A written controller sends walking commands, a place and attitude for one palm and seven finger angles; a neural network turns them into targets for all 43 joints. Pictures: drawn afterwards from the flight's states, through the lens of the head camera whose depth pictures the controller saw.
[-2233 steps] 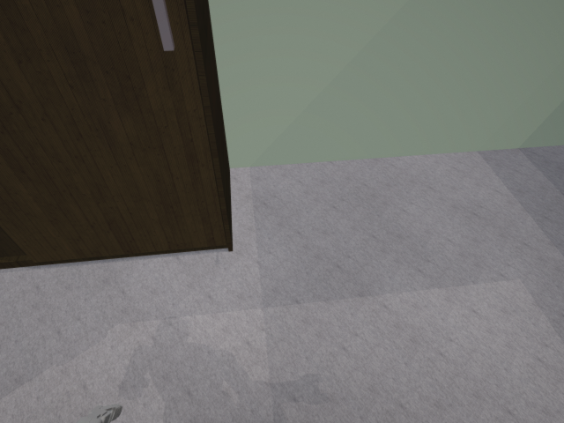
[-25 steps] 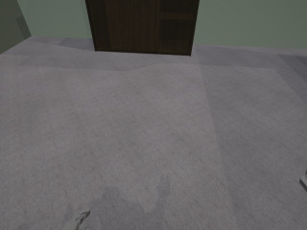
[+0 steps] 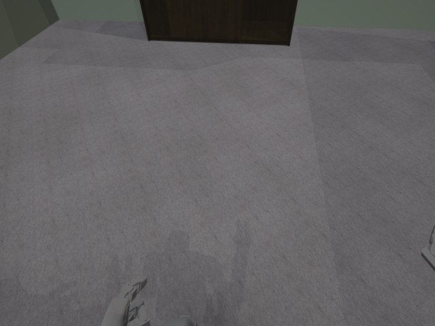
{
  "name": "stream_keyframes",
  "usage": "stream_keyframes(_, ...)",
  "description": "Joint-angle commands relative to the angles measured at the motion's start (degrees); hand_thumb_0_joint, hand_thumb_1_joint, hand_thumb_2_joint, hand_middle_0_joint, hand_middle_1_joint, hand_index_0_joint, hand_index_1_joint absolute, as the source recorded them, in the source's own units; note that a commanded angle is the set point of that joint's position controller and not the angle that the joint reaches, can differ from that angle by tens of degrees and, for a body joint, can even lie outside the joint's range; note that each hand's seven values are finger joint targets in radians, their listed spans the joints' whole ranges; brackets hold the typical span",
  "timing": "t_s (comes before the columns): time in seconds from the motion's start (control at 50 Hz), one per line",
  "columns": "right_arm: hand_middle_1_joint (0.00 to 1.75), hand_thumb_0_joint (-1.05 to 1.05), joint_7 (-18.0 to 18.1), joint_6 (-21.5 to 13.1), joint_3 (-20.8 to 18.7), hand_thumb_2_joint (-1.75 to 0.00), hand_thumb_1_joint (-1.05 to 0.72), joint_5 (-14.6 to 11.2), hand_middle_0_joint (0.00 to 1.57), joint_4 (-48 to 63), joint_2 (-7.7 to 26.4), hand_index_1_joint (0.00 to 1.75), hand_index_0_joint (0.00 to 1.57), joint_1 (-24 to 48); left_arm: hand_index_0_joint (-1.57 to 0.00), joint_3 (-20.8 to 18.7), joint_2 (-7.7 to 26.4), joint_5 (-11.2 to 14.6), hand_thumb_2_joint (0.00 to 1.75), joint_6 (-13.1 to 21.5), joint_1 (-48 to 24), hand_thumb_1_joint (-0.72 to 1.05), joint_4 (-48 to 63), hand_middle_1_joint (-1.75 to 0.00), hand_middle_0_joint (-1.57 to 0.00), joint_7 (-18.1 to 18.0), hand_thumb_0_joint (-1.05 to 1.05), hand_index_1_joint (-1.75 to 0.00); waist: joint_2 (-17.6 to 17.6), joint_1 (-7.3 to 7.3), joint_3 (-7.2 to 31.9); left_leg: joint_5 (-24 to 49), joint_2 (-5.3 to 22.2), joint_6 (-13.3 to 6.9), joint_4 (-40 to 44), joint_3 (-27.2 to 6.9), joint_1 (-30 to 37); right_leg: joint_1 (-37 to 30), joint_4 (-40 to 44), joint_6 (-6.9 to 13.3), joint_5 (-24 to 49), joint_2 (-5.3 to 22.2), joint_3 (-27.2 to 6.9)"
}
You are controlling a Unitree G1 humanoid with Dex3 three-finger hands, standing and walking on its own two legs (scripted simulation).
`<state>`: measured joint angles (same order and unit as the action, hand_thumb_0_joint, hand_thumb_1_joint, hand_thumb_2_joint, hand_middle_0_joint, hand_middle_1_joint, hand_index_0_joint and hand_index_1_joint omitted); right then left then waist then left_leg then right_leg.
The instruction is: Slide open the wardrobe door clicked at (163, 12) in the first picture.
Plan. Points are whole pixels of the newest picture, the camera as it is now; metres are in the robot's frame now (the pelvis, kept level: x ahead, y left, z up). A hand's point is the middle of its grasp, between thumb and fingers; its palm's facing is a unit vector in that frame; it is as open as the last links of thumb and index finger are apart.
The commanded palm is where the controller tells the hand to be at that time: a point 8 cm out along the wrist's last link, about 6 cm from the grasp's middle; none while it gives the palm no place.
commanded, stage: let the arm hang, fingers relaxed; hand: right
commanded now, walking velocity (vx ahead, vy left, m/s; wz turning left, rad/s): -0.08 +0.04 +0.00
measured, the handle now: out of the picture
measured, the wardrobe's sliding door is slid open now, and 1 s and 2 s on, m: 0.50 0.50 0.50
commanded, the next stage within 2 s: look to check the result in 1.18 s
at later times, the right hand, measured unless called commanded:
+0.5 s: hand out of the picture +0.03 -0.20 -0.19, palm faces +0.05 +0.99 -0.13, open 7.0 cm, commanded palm none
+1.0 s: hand out of the picture -0.05 -0.19 -0.18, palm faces +0.02 +0.99 -0.14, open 7.3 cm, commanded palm none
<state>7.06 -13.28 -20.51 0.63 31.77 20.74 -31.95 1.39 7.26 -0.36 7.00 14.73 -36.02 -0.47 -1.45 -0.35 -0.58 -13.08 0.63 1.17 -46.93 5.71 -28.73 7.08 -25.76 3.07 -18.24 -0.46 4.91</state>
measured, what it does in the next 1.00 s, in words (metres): steps on the spot: left foot, then right foot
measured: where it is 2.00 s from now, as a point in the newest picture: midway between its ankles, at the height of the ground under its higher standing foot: outside the picture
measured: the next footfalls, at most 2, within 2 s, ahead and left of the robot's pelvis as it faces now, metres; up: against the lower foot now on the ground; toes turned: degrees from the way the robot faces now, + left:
left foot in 0.08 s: +0.12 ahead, +0.09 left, +0.00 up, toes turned +6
right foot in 0.38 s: +0.05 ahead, -0.13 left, +0.00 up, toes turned -2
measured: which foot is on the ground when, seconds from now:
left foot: up 0.00-0.06, down 0.08-0.46, up 0.48-0.56, down 0.58-1.00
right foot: down 0.00-0.10, up 0.12-0.36, down 0.38-1.00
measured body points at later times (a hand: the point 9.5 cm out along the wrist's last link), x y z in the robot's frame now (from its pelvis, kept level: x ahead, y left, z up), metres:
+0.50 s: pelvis -0.01 -0.01 +0.00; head -0.01 -0.07 +0.44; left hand +0.00 +0.24 -0.13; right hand +0.03 -0.25 -0.17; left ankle +0.06 +0.09 -0.73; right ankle +0.01 -0.12 -0.74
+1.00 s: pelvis -0.04 -0.03 +0.00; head -0.05 -0.04 +0.45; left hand -0.03 +0.19 -0.16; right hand -0.05 -0.24 -0.16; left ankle -0.01 +0.10 -0.74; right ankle +0.01 -0.13 -0.74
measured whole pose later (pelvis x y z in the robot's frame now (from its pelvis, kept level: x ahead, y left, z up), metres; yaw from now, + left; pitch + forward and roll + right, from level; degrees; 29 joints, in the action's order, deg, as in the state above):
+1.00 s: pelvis -0.04 -0.03 +0.00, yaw +0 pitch -3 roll +0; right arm 1.0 0.5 0.9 1.6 -62.3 7.7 -18.2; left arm 0.4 8.3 -1.2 -0.7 17.9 -60.8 -1.2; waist -0.9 -0.3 -0.4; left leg -11.4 1.2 1.6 -25.7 -1.3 -12.0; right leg 13.4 -24.7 2.6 -9.1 -1.4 3.0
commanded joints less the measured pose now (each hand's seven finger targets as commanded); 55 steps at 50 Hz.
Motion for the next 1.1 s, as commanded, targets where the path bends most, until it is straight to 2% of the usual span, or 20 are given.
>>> stream_keyframes(0.0,0.30,0.00,1.65,-2.70,-8.08,-0.90,-0.90,-0.60,0.20,14.08,11.94,0.30,0.20,5.11,-0.20,-3.38,9.87,-0.07,0.90,3.08,-7.49,0.90,9.82,-0.30,-0.20,-1.23,0.00,-0.30,9.67,-0.74,3.57,3.27,-2.92,-0.50,16.64,3.04,15.50,5.64,2.18,1.78,26.83,12.72,-7.05)
stream_keyframes(0.04,0.30,0.00,1.90,-2.62,-9.28,-0.90,-0.90,-1.07,0.20,14.48,12.73,0.30,0.20,6.25,-0.20,-3.11,9.61,0.40,0.90,2.87,-8.30,0.90,10.22,-0.30,-0.20,-1.11,0.00,-0.30,7.38,-1.00,7.28,9.24,-1.61,-1.14,22.02,1.12,29.30,11.78,-5.61,0.78,21.56,10.68,-5.26)
stream_keyframes(0.06,0.30,0.00,-5.37,7.11,13.10,-0.90,-0.90,2.20,0.20,-34.27,1.28,0.30,0.20,-3.77,-0.20,-4.89,17.49,1.39,0.90,0.72,-6.75,0.90,1.74,-0.30,-0.20,2.41,0.00,-0.30,-5.42,-2.82,10.48,36.42,16.51,-6.31,13.87,-14.76,32.21,21.74,-21.98,-2.49,12.62,7.73,-1.45)
stream_keyframes(0.08,0.30,0.00,-6.67,10.33,13.78,-0.90,-0.90,2.30,0.20,-37.84,0.62,0.30,0.20,-3.87,-0.20,-3.99,11.84,1.90,0.90,-2.93,-1.20,0.90,2.97,-0.30,-0.20,1.98,0.00,-0.30,-6.21,-0.88,13.34,40.09,23.90,-13.43,17.35,-26.44,25.35,20.38,-27.56,-3.84,-17.40,3.34,-5.60)
stream_keyframes(0.1,0.30,0.00,-6.98,11.00,13.10,-0.90,-0.90,2.63,0.20,-37.24,1.33,0.30,0.20,-0.66,-0.20,-3.27,10.47,1.21,0.90,-4.90,1.95,0.90,3.32,-0.30,-0.20,1.44,0.00,-0.30,-4.96,0.35,11.17,29.30,25.40,-14.64,20.38,-23.29,19.89,18.84,-29.32,-3.44,-20.16,3.12,-7.05)
stream_keyframes(0.12,0.30,0.00,-6.76,11.56,14.04,-0.90,-0.90,2.64,0.20,-38.23,0.66,0.30,0.20,2.67,-0.20,-3.64,10.88,0.45,0.90,-6.02,1.00,0.90,2.34,-0.30,-0.20,1.25,0.00,-0.30,-11.49,0.15,9.20,19.54,22.46,-14.65,23.80,-24.27,16.71,19.22,-32.45,-3.54,-20.48,2.49,-5.14)
stream_keyframes(0.14,0.30,0.00,-6.56,11.62,14.46,-0.90,-0.90,2.68,0.20,-40.17,0.68,0.30,0.20,5.91,-0.20,-3.43,11.45,-0.46,0.90,-6.98,0.89,0.90,1.70,-0.30,-0.20,1.56,0.00,-0.30,-13.72,-0.25,6.40,14.55,18.91,-13.12,25.63,-19.70,15.83,19.74,-33.51,-3.38,-17.47,1.96,-3.49)
stream_keyframes(0.2,0.30,0.00,-6.35,12.54,15.98,-0.90,-0.90,2.30,0.20,-49.19,1.79,0.30,0.20,13.53,-0.20,-3.30,10.88,-1.31,0.90,-8.72,0.16,0.90,0.15,-0.30,-0.20,1.93,0.00,-0.30,-17.79,0.83,3.46,16.96,12.98,-10.14,25.83,-10.98,13.06,15.42,-27.41,-3.44,-11.50,0.98,-1.21)
stream_keyframes(0.34,0.30,0.00,-6.52,13.64,17.89,-0.90,-0.90,0.49,0.20,-68.92,0.93,0.30,0.20,17.60,-0.20,-2.13,8.38,-1.00,0.90,-8.40,5.71,0.90,-9.97,-0.30,-0.20,0.88,0.00,-0.30,0.89,1.97,1.53,-14.27,9.39,-4.36,31.76,-11.28,5.55,-0.69,-4.14,-2.75,1.84,1.31,-3.50)
stream_keyframes(0.42,0.30,0.00,-6.57,14.91,17.42,-0.90,-0.90,0.63,0.20,-75.68,-2.55,0.30,0.20,14.27,-0.20,-2.46,11.19,-2.23,0.90,-7.80,0.39,0.90,-10.62,-0.30,-0.20,-0.35,0.00,-0.30,24.46,-1.59,-5.30,-6.06,0.85,-0.93,18.01,-4.70,20.70,25.22,15.18,2.54,-17.31,10.87,-18.00)
stream_keyframes(0.46,0.30,0.00,-7.11,15.12,17.58,-0.90,-0.90,0.66,0.20,-79.94,-4.51,0.30,0.20,11.67,-0.20,-2.24,10.60,-1.67,0.90,-7.63,-1.94,0.90,-11.27,-0.30,-0.20,-1.23,0.00,-0.30,20.62,-3.24,-5.98,-1.77,-0.29,-1.19,9.60,-4.59,24.23,28.42,16.98,3.54,-13.11,11.47,-15.93)
stream_keyframes(0.5,0.30,0.00,-7.38,14.98,18.20,-0.90,-0.90,0.63,0.20,-82.39,-5.69,0.30,0.20,10.65,-0.20,-2.36,10.97,-1.27,0.90,-7.17,-0.53,0.90,-12.49,-0.30,-0.20,-1.76,0.00,-0.30,15.12,-3.30,-3.75,-1.02,-0.43,-0.75,10.89,-5.04,22.11,22.60,14.45,3.68,-6.42,10.87,-14.28)
stream_keyframes(0.56,0.30,0.00,-6.88,13.36,18.98,-0.90,-0.90,0.31,0.20,-85.36,-5.37,0.30,0.20,11.67,-0.20,-2.35,10.06,-0.81,0.90,-6.24,5.15,0.90,-15.33,-0.30,-0.20,-1.81,0.00,-0.30,2.99,-1.60,-0.90,3.89,2.49,-0.81,24.46,-8.69,21.57,12.20,6.66,1.86,7.81,8.41,-12.88)
stream_keyframes(0.6,0.30,0.00,-6.18,12.58,19.58,-0.90,-0.90,0.05,0.20,-87.12,-4.69,0.30,0.20,11.98,-0.20,-1.94,8.14,-0.25,0.90,-5.77,7.90,0.90,-17.31,-0.30,-0.20,-1.49,0.00,-0.30,1.57,0.20,1.76,8.21,5.98,-1.56,25.84,-10.93,20.73,7.09,4.43,-0.19,12.94,6.19,-10.56)
stream_keyframes(0.62,0.30,0.00,-5.94,12.46,19.88,-0.90,-0.90,0.01,0.20,-87.87,-5.23,0.30,0.20,11.55,-0.20,-1.96,7.91,-0.28,0.90,-5.54,8.30,0.90,-18.33,-0.30,-0.20,-1.39,0.00,-0.30,4.58,0.41,3.78,12.57,5.84,-1.49,24.47,-10.37,20.98,3.83,3.89,-0.32,20.67,6.22,-10.59)
stream_keyframes(0.64,0.30,0.00,-5.82,12.05,19.91,-0.90,-0.90,-0.23,0.20,-88.90,-5.49,0.30,0.20,11.18,-0.20,-1.88,7.71,-0.60,0.90,-5.50,8.64,0.90,-19.23,-0.30,-0.20,-1.68,0.00,-0.30,-2.17,0.55,7.46,14.91,4.94,-1.52,23.83,-10.24,22.16,1.18,2.44,-0.48,23.91,6.95,-10.01)
stream_keyframes(0.66,0.30,0.00,-5.74,11.92,20.16,-0.90,-0.90,-0.35,0.20,-89.56,-5.95,0.30,0.20,11.55,-0.20,-1.98,8.73,-0.49,0.90,-5.43,8.44,0.90,-19.88,-0.30,-0.20,-1.79,0.00,-0.30,-4.08,0.55,7.99,14.29,5.26,-1.42,24.21,-9.96,21.79,-0.01,2.57,-0.57,23.04,7.19,-9.63)
stream_keyframes(0.8,0.30,0.00,-5.52,13.40,20.57,-0.90,-0.90,0.47,0.20,-92.33,-7.20,0.30,0.20,11.48,-0.20,-1.70,7.09,-0.81,0.90,-6.88,6.52,0.90,-23.10,-0.30,-0.20,-1.21,0.00,-0.30,-1.02,0.25,-9.93,-5.95,3.68,-1.01,27.84,-10.85,12.45,10.32,11.31,-0.44,-3.07,6.39,-11.44)
stream_keyframes(0.98,0.30,0.00,-5.68,13.41,19.89,-0.90,-0.90,0.97,0.20,-93.10,-7.96,0.30,0.20,9.05,-0.20,-2.62,6.80,-1.12,0.90,-7.11,6.82,0.90,-23.23,-0.30,-0.20,-1.02,0.00,-0.30,3.42,-0.25,-6.88,-9.63,2.75,-0.98,26.74,-10.82,12.41,12.38,11.61,0.00,-10.14,6.04,-11.44)
stream_keyframes(1.08,0.30,0.00,-5.74,13.03,19.78,-0.90,-0.90,0.98,0.20,-93.39,-8.39,0.30,0.20,8.79,-0.20,-2.89,5.94,-1.06,0.90,-7.05,7.78,0.90,-23.24,-0.30,-0.20,-1.07,0.00,-0.30,1.75,0.00,-6.20,-10.77,3.11,-1.35,27.45,-11.94,11.43,12.10,9.76,-0.12,-8.50,5.55,-10.85)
